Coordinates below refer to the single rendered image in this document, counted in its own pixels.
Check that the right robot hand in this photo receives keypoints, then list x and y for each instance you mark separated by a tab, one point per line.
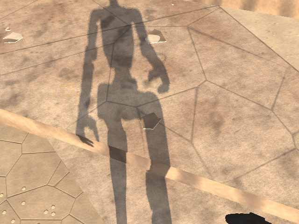
241	218

